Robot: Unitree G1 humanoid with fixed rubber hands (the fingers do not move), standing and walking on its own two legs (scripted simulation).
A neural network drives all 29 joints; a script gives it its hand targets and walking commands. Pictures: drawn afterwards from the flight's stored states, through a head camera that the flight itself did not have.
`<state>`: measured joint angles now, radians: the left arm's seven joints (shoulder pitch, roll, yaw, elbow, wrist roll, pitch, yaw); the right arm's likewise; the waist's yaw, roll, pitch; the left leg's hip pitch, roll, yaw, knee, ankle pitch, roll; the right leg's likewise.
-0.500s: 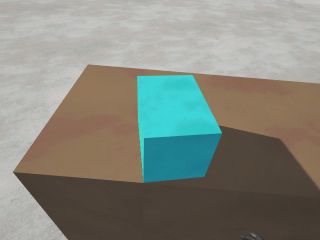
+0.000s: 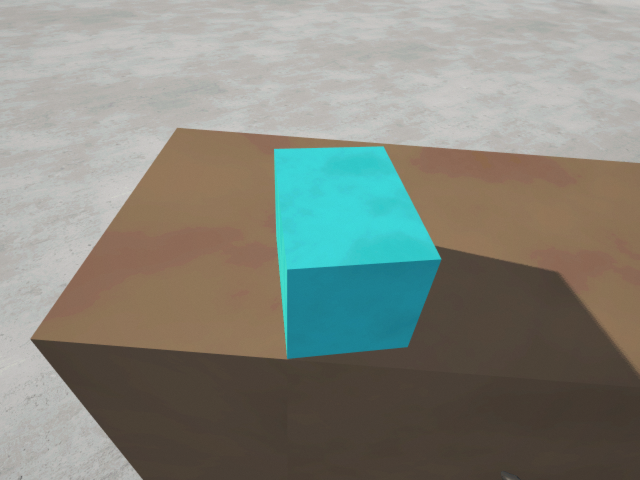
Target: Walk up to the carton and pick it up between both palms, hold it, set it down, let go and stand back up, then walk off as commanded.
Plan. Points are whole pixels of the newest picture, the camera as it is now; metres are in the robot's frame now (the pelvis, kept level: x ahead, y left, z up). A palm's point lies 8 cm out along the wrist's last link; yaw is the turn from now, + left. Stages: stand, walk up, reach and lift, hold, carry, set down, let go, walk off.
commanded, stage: stand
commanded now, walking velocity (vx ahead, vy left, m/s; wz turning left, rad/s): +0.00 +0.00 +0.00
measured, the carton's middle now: (338, 245) +0.47 -0.01 +0.05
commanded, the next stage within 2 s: walk off in 0.58 s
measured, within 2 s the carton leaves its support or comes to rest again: neither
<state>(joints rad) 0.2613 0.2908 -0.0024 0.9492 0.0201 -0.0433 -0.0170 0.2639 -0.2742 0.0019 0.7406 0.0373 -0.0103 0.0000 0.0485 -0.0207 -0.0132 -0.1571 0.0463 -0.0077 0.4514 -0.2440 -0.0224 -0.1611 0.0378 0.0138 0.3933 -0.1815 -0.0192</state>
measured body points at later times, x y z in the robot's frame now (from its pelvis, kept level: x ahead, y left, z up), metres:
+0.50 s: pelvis +0.00 +0.00 +0.00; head -0.02 +0.01 +0.45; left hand +0.05 +0.27 -0.14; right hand +0.12 -0.26 -0.10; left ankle +0.00 +0.13 -0.74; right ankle +0.02 -0.11 -0.74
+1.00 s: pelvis -0.04 +0.00 -0.01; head -0.01 +0.01 +0.44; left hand +0.00 +0.28 -0.15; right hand +0.09 -0.28 -0.12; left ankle +0.00 +0.13 -0.74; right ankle +0.02 -0.11 -0.74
